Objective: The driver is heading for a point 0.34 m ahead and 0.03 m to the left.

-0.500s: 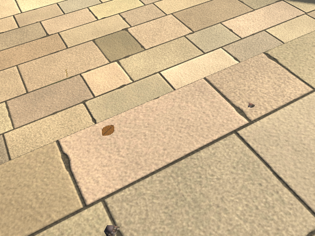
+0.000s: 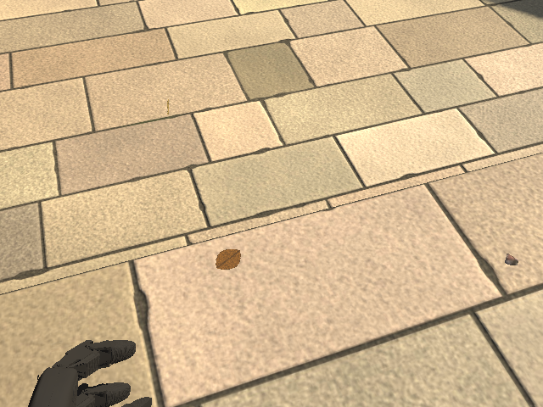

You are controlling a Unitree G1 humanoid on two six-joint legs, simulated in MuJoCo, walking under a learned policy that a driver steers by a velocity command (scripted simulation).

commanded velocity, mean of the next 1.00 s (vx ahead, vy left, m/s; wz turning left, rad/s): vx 0.20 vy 0.00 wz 0.23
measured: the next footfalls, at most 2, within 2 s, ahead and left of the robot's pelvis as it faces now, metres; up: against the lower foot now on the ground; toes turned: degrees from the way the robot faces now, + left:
right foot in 0.18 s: +0.33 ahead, -0.13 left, +0.00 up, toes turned +9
left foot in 0.56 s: +0.34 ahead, +0.12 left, +0.00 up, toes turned +10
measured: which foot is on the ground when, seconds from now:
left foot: down 0.00-0.20, up 0.22-0.54, down 0.56-1.00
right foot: up 0.00-0.16, down 0.18-1.00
